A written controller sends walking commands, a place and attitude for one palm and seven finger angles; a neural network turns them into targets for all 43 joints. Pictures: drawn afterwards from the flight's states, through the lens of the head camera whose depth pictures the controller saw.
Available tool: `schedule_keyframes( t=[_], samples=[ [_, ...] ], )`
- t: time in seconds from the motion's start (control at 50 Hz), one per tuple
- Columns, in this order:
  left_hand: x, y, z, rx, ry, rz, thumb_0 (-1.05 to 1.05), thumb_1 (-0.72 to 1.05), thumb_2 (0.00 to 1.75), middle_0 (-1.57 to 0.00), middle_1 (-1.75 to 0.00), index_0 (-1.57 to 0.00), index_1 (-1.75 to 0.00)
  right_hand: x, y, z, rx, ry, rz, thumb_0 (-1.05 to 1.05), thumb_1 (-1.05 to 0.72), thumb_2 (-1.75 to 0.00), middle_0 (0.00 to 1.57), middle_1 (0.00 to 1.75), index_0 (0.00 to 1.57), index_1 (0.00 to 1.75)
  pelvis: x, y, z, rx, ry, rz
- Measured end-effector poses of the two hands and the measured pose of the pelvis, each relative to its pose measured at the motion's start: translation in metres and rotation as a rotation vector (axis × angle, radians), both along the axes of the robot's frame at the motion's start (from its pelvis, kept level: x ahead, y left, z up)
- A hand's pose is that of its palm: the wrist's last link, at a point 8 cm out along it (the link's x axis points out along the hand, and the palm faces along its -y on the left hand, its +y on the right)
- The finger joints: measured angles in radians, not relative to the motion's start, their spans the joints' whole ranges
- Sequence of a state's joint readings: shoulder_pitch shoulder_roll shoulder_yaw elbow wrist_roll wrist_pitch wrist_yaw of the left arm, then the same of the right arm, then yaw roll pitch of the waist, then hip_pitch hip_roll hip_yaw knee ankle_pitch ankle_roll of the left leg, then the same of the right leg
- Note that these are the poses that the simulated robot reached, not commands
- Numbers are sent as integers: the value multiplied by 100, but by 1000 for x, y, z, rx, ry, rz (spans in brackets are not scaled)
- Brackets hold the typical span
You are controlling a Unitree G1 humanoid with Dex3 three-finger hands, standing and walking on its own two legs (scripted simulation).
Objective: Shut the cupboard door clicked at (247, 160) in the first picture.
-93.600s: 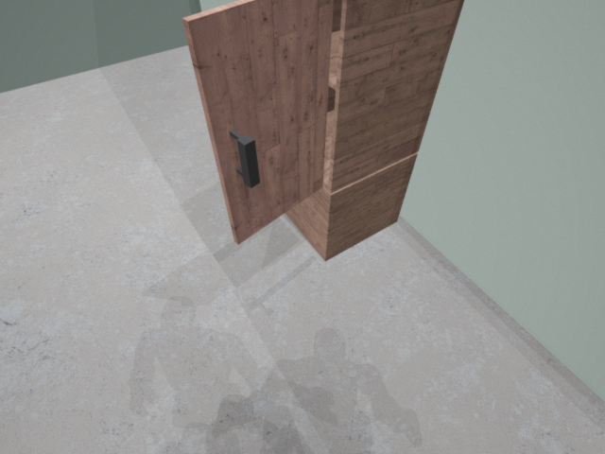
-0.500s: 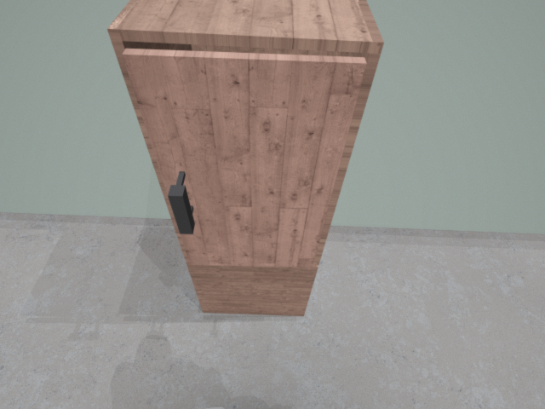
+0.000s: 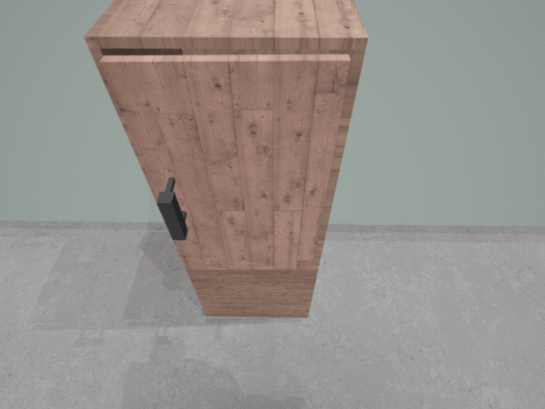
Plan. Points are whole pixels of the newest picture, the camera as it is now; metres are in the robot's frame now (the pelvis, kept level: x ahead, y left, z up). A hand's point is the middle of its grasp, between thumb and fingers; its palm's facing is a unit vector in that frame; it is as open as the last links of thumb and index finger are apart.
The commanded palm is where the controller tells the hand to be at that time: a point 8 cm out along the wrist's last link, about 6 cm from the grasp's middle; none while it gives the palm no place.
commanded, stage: come to a stop and stand still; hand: left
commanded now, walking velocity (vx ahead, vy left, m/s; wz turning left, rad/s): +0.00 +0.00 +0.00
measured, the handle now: (175, 208) +0.47 +0.22 -0.04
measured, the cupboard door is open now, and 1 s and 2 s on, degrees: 1 1 1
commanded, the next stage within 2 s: look again from close up in 0.82 s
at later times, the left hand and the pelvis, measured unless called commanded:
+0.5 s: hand out of the picture -0.01 +0.24 -0.17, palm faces -0.02 -0.97 -0.23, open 7.3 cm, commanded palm none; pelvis -0.06 +0.05 +0.00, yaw -1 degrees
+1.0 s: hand out of the picture -0.11 +0.21 -0.17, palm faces +0.03 -0.99 -0.13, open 7.4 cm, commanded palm none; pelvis -0.06 +0.06 +0.00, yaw +0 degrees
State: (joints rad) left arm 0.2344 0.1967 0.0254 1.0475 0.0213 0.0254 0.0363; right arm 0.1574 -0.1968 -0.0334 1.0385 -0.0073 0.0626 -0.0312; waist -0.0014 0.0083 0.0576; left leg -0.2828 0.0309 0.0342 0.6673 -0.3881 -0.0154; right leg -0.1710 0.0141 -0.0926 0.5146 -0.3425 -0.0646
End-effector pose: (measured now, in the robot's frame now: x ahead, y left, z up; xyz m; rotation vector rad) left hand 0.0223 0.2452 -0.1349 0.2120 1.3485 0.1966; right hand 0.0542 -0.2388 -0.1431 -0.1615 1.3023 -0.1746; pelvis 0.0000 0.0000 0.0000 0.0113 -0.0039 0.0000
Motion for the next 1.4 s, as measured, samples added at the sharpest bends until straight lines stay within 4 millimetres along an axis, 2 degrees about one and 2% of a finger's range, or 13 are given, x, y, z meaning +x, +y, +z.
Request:
schedule_keyframes(
  t=[0.12,0.22,0.36,0.46,0.56,0.64,0.74,0.88,1.02,1.4],
  samples=[
    [10,-9,-9,-59,-46,0,0,91,90,-20,-30,-20,-30,-35,4,5,-25,59,1,1,-91,-90,20,29,20,30,-6,4,1,-5,-17,4],
    [7,-7,-7,-59,-73,-23,0,93,90,-20,-30,-20,-30,-59,15,9,-14,74,-11,1,-91,-90,20,29,20,30,-17,9,5,-19,-18,-15],
    [-16,16,-5,-47,-67,-79,0,92,90,-20,-30,-20,-30,-80,43,4,11,-18,-43,1,-91,-90,20,29,20,30,-42,34,1,-25,-43,-32],
    [-32,35,-1,-41,-83,-67,0,92,90,-20,-30,-20,-30,-101,62,2,30,-1,-17,1,-92,-89,20,29,20,30,-56,48,1,-19,-42,-23],
    [-59,48,0,-35,-54,-42,0,91,90,-20,-30,-20,-30,-118,74,2,43,35,4,1,-91,-89,20,29,20,30,-67,57,2,-16,-26,-10],
    [-88,50,-2,-44,-4,-11,0,91,90,-20,-30,-20,-30,-124,78,2,42,54,16,1,-91,-89,20,30,20,30,-71,60,3,-17,-20,-1],
    [-119,44,-6,-74,68,17,0,91,90,-20,-30,-20,-30,-123,78,5,32,57,24,1,-91,-89,20,30,20,30,-73,63,3,-19,-14,3],
    [-139,28,-11,-120,124,39,0,91,90,-20,-30,-20,-30,-115,77,8,18,53,30,1,-90,-89,20,29,20,30,-71,63,4,-16,-7,7],
    [-129,19,-12,-137,113,38,0,91,90,-20,-30,-20,-30,-105,76,8,16,50,31,1,-91,-89,20,29,20,30,-63,61,4,-13,-4,7],
    [-56,20,-6,-89,22,-4,1,92,90,-20,-30,-20,-30,-89,67,6,29,80,13,1,-92,-89,20,29,20,30,-35,48,7,-8,1,-1]
  ],
)
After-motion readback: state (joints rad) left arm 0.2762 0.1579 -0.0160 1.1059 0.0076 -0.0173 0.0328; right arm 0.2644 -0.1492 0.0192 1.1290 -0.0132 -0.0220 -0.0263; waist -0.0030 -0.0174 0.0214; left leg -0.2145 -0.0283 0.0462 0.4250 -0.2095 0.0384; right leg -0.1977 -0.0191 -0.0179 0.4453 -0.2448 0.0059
